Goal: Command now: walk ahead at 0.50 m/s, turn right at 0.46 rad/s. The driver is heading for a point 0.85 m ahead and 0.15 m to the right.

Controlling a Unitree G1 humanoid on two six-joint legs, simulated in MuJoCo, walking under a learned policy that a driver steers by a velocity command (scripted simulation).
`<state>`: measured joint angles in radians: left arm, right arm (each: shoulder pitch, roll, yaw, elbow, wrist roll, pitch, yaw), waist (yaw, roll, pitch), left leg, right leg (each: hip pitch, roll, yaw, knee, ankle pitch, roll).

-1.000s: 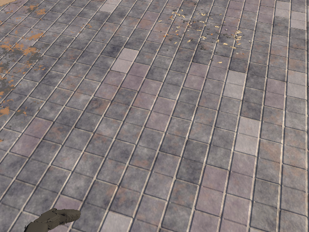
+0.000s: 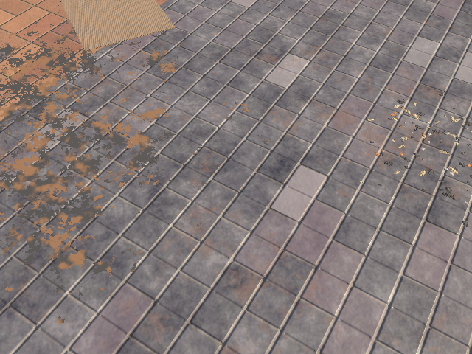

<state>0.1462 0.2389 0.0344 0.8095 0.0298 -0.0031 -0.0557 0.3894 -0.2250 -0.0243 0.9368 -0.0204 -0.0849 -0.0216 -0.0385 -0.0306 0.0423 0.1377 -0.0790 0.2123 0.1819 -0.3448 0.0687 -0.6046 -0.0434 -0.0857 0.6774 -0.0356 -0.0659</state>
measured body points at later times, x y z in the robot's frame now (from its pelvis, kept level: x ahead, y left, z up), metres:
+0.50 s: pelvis +0.28 -0.02 +0.01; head +0.32 -0.04 +0.45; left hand +0.35 +0.26 -0.12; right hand +0.42 -0.30 -0.09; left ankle +0.48 +0.08 -0.70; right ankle +0.16 -0.07 -0.73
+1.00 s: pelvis +0.53 -0.09 +0.01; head +0.55 -0.10 +0.46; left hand +0.81 +0.02 -0.09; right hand +0.38 -0.31 -0.13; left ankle +0.49 +0.05 -0.73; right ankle +0.59 -0.24 -0.71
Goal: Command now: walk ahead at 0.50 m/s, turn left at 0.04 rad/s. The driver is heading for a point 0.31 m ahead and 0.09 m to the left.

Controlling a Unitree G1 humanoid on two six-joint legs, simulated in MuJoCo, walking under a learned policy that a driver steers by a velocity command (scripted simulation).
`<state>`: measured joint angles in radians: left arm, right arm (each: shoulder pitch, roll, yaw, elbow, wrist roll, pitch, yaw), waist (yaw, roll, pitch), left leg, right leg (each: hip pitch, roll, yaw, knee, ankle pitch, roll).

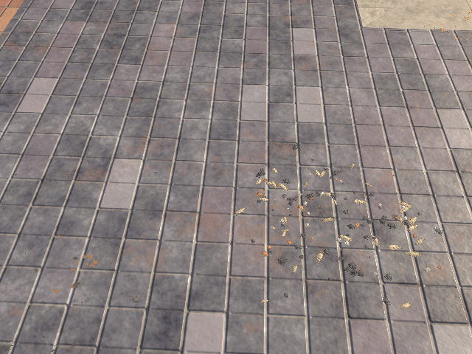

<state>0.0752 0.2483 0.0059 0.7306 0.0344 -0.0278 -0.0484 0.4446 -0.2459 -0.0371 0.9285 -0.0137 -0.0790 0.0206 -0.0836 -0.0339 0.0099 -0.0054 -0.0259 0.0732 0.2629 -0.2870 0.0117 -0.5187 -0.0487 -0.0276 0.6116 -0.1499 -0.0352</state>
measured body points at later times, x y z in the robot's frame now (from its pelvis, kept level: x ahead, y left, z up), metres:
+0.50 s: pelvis +0.22 +0.00 -0.01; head +0.25 +0.01 +0.44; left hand +0.17 +0.24 -0.16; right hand +0.39 -0.21 -0.14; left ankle +0.31 +0.09 -0.74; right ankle +0.13 -0.11 -0.74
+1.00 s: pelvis +0.26 -0.01 +0.00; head +0.25 -0.01 +0.45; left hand +0.23 +0.22 -0.15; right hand +0.32 -0.24 -0.15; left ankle +0.31 +0.09 -0.74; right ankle +0.26 -0.12 -0.74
